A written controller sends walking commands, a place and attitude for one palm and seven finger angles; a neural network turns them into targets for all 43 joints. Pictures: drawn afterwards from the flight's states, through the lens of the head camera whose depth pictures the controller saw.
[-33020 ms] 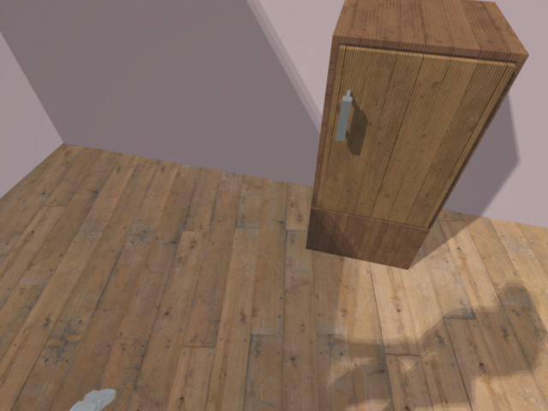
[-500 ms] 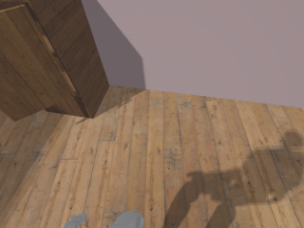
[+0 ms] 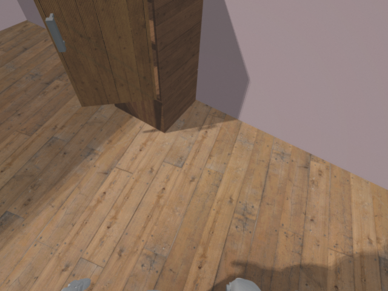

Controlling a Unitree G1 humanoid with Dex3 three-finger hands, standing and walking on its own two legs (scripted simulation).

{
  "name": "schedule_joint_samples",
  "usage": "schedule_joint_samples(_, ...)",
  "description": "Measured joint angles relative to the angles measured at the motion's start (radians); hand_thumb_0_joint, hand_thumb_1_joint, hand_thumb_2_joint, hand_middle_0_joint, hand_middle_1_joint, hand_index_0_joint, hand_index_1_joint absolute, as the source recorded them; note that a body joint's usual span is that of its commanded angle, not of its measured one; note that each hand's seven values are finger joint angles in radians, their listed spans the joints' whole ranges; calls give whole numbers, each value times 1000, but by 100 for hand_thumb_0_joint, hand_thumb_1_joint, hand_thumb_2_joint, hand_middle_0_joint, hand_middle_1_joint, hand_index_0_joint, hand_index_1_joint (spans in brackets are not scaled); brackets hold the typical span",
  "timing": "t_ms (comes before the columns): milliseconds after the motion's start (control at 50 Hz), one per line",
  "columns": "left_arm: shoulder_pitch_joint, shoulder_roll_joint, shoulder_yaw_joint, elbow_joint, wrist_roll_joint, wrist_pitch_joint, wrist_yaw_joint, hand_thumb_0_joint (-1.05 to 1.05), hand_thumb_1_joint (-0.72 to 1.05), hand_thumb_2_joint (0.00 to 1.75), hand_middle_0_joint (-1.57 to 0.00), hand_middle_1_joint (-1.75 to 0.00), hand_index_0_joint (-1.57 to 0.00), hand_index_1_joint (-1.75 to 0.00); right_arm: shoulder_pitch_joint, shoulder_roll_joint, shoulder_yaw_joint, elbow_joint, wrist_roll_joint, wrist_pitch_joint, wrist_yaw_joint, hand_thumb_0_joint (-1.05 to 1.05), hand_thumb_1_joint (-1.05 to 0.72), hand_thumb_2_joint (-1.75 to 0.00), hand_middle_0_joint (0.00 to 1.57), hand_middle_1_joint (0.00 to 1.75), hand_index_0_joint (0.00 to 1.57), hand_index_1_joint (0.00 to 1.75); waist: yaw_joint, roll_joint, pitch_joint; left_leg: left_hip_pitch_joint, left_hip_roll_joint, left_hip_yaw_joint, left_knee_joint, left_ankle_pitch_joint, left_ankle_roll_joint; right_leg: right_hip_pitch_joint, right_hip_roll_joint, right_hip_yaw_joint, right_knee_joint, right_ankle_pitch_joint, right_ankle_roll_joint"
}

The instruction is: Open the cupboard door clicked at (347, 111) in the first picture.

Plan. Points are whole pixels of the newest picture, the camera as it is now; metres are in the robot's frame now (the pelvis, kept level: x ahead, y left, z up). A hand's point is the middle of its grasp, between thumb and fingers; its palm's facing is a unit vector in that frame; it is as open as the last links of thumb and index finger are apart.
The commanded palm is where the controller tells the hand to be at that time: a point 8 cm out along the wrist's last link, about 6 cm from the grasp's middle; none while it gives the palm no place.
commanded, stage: turn to face it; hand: left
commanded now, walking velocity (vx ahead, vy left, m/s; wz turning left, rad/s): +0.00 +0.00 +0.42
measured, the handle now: (57, 32) +0.97 +0.61 -0.04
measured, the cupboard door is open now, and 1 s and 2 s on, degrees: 44 44 44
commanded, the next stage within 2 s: take the last steps up to it in 0.32 s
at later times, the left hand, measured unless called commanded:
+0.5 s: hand out of the picture +0.00 +0.14 -0.16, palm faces +0.26 -0.94 -0.24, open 7.2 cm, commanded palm none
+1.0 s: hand out of the picture +0.12 +0.23 -0.16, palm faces +0.30 -0.93 -0.20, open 7.3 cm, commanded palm none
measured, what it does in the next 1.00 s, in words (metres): steps on the spot, turning left: right foot, then left foot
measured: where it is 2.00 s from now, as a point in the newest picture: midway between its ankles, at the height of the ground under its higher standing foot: (156, 233)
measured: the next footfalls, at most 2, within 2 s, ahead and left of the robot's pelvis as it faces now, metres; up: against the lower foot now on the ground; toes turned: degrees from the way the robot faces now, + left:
right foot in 0.18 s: +0.04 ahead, -0.15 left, +0.00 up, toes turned +4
left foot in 0.62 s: +0.02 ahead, +0.07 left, +0.00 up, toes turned +20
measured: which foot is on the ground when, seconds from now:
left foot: down 0.00-0.18, up 0.20-0.60, down 0.62-1.00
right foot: up 0.00-0.16, down 0.18-0.64, up 0.66-1.00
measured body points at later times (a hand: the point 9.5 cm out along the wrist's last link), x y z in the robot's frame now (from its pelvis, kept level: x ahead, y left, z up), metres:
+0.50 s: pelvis +0.01 -0.05 +0.00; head +0.05 -0.05 +0.45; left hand -0.01 +0.18 -0.14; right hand +0.14 -0.29 -0.15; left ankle -0.03 +0.08 -0.69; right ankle +0.00 -0.16 -0.74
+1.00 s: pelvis +0.10 +0.02 +0.00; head +0.12 +0.03 +0.45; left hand +0.11 +0.28 -0.14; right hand +0.11 -0.20 -0.15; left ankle -0.02 +0.06 -0.74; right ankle +0.21 -0.08 -0.69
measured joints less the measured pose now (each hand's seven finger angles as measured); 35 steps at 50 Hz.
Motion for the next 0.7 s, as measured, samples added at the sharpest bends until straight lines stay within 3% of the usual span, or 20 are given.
schedule_joint_samples(120, -24, -20, -10, -17, -4, -6, 2, 0, 91, 90, -20, -30, -20, -30, 27, 3, -6, 12, -5, 13, 4, 0, -90, -90, 20, 30, 20, 30, -22, 31, -9, -23, -11, -59, 0, 12, -27, 95, 41, -1, -230, -19, -12)
schedule_joint_samples(180, -16, -32, -19, -28, -7, -26, 3, 0, 91, 90, -20, -30, -20, -30, 44, 0, -13, 17, 1, 20, 3, 0, -90, -90, 20, 30, 20, 30, -25, 36, -20, -60, -29, -83, 51, -8, -51, 207, 60, -10, -460, 57, -34)
schedule_joint_samples(220, -10, -58, -26, -21, 0, -43, 9, 0, 91, 90, -20, -30, -20, -30, 37, -14, -24, 31, 7, 28, 2, 0, -90, -90, 20, 30, 20, 30, -22, 61, -9, -110, -29, -78, 195, -157, -55, 214, 67, -27, -461, 45, -82)
schedule_joint_samples(260, 7, -84, -39, -15, 0, -47, 11, 0, 91, 90, -20, -30, -20, -30, 36, -27, -34, 41, 5, 37, 4, 0, -91, -90, 20, 30, 20, 30, -29, 74, -1, -167, -35, -52, 400, -239, -58, 236, 56, -53, -470, 56, -100)
schedule_joint_samples(340, 51, -112, -50, 4, -5, -52, 15, 0, 91, 90, -21, -30, -20, -30, 25, -32, -36, 61, 6, 45, 8, 0, -91, -90, 20, 30, 20, 30, -32, 55, 5, -211, -10, 5, 613, -207, -82, 289, 35, -84, -536, 87, -105)
schedule_joint_samples(460, 98, -107, -42, 38, 3, -62, 21, 0, 93, 90, -21, -30, -21, -30, -3, -18, -26, 80, 11, 45, 6, 0, -91, -90, 20, 30, 20, 30, -8, 13, 9, -127, 24, 42, 441, -225, -93, 320, 17, -126, -574, 94, -105)
schedule_joint_samples(600, 152, -74, -23, 93, 9, -70, 2, 0, 92, 90, -21, -30, -21, -30, -36, 2, -6, 77, 9, 13, 14, 0, -91, -90, 19, 30, 20, 30, 33, -25, -4, 23, 12, 115, 128, -199, -64, 322, -18, -175, -521, 46, -71)
schedule_joint_samples(620, 164, -68, -19, 101, 7, -67, -2, 0, 91, 90, -21, -30, -21, -30, -34, 3, -2, 70, 8, 3, 16, 0, -91, -90, 19, 30, 20, 30, 35, -30, -13, 56, 9, 122, 58, -173, -52, 311, -26, -180, -491, 26, -62)
schedule_joint_samples(640, 170, -61, -14, 109, 3, -59, -6, 0, 91, 90, -21, -30, -21, -30, -33, 5, -1, 63, 5, -10, 16, 0, -91, -90, 20, 30, 20, 30, 33, -36, -18, 61, 1, 123, 32, -104, -17, 289, -36, -175, -436, 1, -61)
schedule_joint_samples(700, 158, -47, -10, 138, 5, -25, -10, 0, 91, 90, -21, -30, -20, -30, -17, 17, 8, 48, -3, -35, 6, 0, -91, -90, 20, 30, 20, 30, 38, -45, -19, 69, -15, 132, 60, -114, 35, 163, -28, -94, -130, -113, -66)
